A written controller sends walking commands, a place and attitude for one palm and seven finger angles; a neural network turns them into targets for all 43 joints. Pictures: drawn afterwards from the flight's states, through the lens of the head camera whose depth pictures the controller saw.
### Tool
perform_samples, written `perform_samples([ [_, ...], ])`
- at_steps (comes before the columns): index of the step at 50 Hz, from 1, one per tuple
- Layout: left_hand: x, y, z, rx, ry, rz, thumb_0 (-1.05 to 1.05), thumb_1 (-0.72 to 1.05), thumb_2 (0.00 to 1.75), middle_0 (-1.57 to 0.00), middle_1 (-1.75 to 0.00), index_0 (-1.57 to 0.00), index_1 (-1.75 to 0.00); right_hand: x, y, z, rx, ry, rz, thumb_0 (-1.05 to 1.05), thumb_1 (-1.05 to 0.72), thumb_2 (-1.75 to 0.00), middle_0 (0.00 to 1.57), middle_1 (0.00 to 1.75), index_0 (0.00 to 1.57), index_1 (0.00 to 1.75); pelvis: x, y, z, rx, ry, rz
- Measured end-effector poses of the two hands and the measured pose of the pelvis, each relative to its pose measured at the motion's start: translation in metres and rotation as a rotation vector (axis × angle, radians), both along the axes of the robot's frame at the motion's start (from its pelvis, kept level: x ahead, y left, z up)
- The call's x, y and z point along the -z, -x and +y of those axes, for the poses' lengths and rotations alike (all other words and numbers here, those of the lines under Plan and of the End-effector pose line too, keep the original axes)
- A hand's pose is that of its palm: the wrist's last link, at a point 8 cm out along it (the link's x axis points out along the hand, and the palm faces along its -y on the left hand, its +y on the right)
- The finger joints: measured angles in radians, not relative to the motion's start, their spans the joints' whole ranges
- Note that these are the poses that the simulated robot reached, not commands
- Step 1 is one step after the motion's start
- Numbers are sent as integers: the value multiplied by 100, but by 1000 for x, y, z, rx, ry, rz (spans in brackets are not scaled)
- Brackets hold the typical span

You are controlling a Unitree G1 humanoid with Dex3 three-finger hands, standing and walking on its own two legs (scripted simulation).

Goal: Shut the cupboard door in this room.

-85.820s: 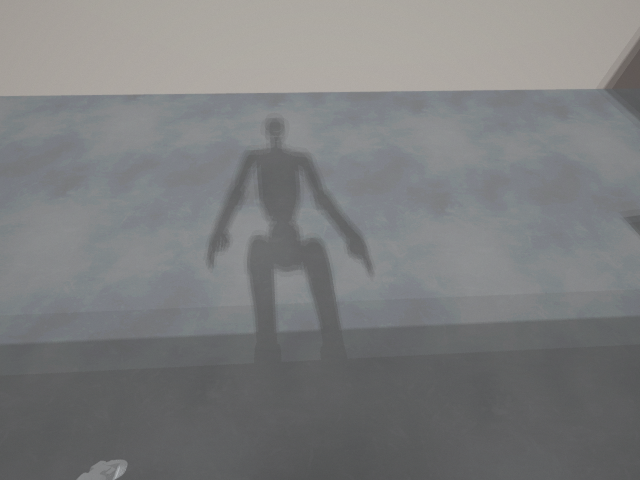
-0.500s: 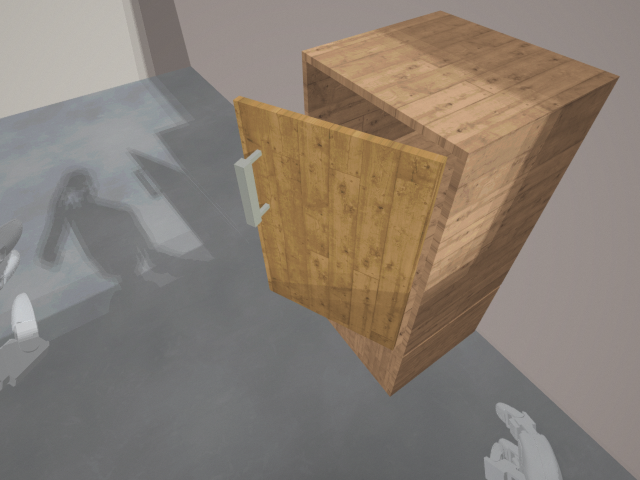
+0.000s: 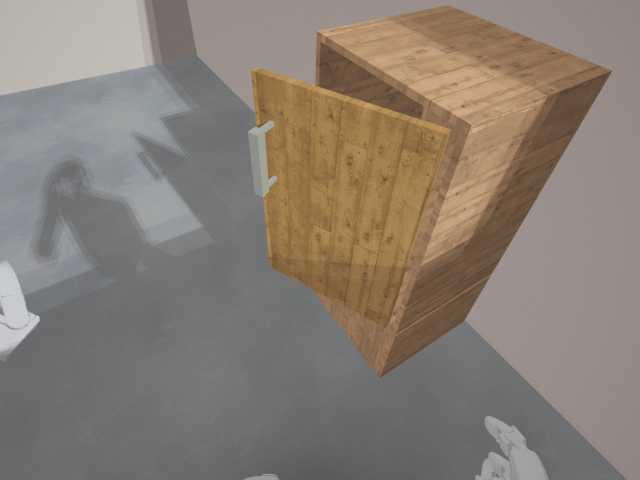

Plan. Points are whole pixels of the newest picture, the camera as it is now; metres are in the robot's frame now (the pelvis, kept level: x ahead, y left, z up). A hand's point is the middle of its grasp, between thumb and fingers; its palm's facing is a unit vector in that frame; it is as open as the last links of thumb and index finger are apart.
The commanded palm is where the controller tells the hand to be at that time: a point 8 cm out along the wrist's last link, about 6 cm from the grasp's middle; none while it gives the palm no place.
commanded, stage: step back with the hand held close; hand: left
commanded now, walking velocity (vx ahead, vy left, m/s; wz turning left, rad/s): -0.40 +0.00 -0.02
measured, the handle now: (265, 159) +0.73 +0.16 -0.02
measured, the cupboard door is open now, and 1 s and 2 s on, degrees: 25 25 25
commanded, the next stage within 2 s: stop stepping back and stand still in 0.44 s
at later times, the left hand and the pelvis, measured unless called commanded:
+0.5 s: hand out of the picture +0.12 +0.25 +0.19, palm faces +0.47 -0.79 -0.38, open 7.4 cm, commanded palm +0.05 +0.29 +0.20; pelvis -0.08 -0.01 +0.00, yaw +1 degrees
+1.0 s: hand out of the picture +0.11 +0.26 +0.18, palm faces +0.31 -0.84 -0.44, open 7.4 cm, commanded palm +0.04 +0.32 +0.20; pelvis -0.11 +0.02 +0.02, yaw -2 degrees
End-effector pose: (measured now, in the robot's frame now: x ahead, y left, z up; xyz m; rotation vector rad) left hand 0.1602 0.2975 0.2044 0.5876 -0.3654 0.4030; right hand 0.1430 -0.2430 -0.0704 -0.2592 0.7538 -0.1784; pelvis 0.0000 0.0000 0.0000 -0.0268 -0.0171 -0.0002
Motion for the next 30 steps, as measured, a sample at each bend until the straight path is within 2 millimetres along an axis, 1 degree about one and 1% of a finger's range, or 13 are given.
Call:
perform_samples([
  [5, -4, 9, -1, 27, -5, -12, 1, 89, 90, -21, -31, -21, -30, -1, 17, -3, 15, 4, 19, 2, -90, -90, 21, 30, 21, 30, -2, 12, 2, -4, -5, 9],
  [11, -4, 24, 7, 34, -34, 7, 1, 89, 90, -22, -31, -21, -30, -4, 36, 0, 30, 25, 28, 2, -90, -90, 21, 30, 21, 30, -3, 28, 7, -31, 23, 12],
  [15, -10, 46, 17, -2, -69, -8, 1, 89, 90, -22, -31, -21, -30, -2, 40, 5, 1, 22, 33, 2, -90, -90, 21, 30, 21, 30, -2, 35, 4, -83, 50, 34],
  [17, -9, 60, 21, -40, -57, -6, 1, 89, 90, -22, -31, -21, -30, 0, 37, 8, -27, 17, 32, 2, -90, -90, 21, 30, 21, 30, -2, 39, 0, -84, 44, 65],
  [19, -3, 72, 21, -72, -30, 4, 1, 89, 90, -21, -31, -21, -30, 1, 32, 11, -60, 7, 25, 2, -90, -90, 21, 30, 21, 30, 0, 48, -4, -56, 25, 102],
  [21, 5, 80, 15, -80, 3, 13, 1, 89, 90, -21, -31, -21, -30, 3, 29, 13, -91, -4, 13, 2, -90, -90, 21, 30, 21, 30, 1, 62, -8, -18, 14, 120],
  [23, 9, 82, 4, -57, 57, 7, 1, 89, 90, -21, -31, -21, -30, 2, 30, 16, -102, -15, 7, 2, -90, -90, 21, 30, 21, 30, -2, 74, -10, -14, 31, 97],
  [27, 1, 83, -16, 61, 72, -52, 1, 89, 90, -21, -31, -21, -30, -9, 38, 17, -74, -31, -48, 2, -90, -90, 21, 30, 21, 30, -3, 88, -13, -15, 36, 48],
  [30, -6, 89, -19, 115, 38, -66, 1, 89, 90, -21, -31, -21, -30, -21, 48, 14, -43, -35, -104, 2, -90, -90, 21, 30, 21, 30, -2, 95, -14, -26, 37, 32],
])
